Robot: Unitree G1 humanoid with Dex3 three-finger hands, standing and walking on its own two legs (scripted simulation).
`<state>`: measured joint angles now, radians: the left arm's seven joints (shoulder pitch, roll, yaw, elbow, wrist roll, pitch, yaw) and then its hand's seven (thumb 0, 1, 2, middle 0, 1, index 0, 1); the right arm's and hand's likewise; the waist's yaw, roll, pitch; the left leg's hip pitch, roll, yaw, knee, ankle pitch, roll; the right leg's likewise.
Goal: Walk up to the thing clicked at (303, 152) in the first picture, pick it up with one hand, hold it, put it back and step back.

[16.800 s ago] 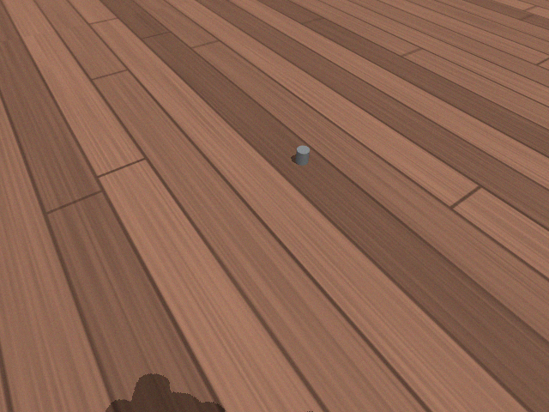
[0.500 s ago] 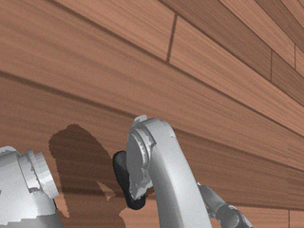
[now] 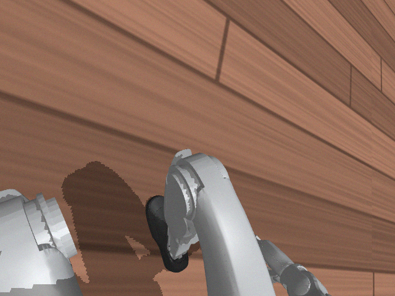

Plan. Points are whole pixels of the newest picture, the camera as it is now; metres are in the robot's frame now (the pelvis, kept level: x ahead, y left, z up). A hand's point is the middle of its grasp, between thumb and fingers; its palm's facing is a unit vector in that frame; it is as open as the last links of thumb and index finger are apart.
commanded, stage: rest palm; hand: left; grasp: from above
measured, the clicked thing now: out of the picture +0.43 +0.45 -0.26
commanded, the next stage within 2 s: close in 0.72 s
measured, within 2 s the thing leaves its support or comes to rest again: neither
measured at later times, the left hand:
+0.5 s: hand out of the picture +0.41 +0.43 -0.23, palm faces -0.42 -0.20 -0.89, open 13.8 cm
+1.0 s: hand out of the picture +0.41 +0.43 -0.23, palm faces -0.41 -0.20 -0.89, open 13.7 cm
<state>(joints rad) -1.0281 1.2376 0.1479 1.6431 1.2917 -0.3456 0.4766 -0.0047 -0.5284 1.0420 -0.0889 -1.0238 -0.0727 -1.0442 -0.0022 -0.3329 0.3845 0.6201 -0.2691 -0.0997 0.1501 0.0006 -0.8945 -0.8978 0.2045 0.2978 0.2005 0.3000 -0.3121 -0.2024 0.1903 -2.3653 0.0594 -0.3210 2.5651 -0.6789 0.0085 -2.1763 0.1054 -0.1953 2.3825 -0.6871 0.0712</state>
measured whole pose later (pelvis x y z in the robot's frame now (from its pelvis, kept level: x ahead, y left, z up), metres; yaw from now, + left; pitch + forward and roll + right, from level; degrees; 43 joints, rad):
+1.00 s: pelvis +0.00 +0.00 +0.00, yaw +0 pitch +24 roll -17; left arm -1.03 1.24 0.16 1.64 1.30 -0.35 0.47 0.00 -0.46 1.00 -0.09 -1.07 -0.09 -1.06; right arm 0.00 -0.33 0.39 0.62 -0.28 -0.10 0.15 0.00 -0.89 -0.89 0.20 0.30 0.20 0.30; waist -0.31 -0.20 0.19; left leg -2.37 0.06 -0.32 2.57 -0.68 0.01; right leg -2.17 0.10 -0.20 2.38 -0.69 0.07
